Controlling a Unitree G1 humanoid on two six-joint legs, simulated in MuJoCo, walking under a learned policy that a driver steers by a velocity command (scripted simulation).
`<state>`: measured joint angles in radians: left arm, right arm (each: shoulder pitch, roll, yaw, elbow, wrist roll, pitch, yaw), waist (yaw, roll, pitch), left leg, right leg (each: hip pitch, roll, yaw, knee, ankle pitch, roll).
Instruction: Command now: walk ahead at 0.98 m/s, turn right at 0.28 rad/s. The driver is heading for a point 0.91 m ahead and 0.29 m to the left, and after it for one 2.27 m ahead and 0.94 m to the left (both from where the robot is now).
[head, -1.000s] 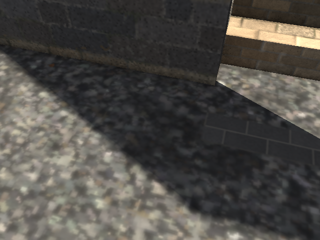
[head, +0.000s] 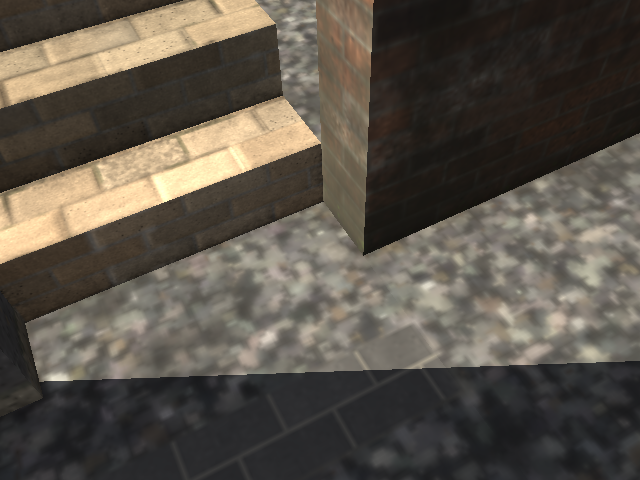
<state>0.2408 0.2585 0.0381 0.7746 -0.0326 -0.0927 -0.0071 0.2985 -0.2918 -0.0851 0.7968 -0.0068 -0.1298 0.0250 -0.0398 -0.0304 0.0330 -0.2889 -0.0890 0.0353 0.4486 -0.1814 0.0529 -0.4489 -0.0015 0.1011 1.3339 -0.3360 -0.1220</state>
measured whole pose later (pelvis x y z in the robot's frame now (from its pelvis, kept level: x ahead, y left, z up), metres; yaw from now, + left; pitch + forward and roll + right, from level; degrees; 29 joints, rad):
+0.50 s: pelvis +0.41 -0.04 +0.00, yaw +16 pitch -1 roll -1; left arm 0.35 0.34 0.06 0.77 0.01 -0.09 0.05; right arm 0.29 -0.37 -0.06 0.64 0.02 0.01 0.07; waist -0.01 0.08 0.03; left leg -0.64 0.08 -0.06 1.39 -0.22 0.04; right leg -0.20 -0.08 -0.10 0.50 -0.27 0.05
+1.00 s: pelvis +0.74 +0.17 +0.01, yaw +43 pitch -1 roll -1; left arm 0.02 0.27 0.02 0.57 0.02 -0.13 0.02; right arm 0.47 -0.25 -0.04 0.71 0.02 -0.07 0.00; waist -0.09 -0.04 0.07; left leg -0.18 -0.15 -0.11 0.46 -0.23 0.13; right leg -0.62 -0.06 0.17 1.05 -0.21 0.02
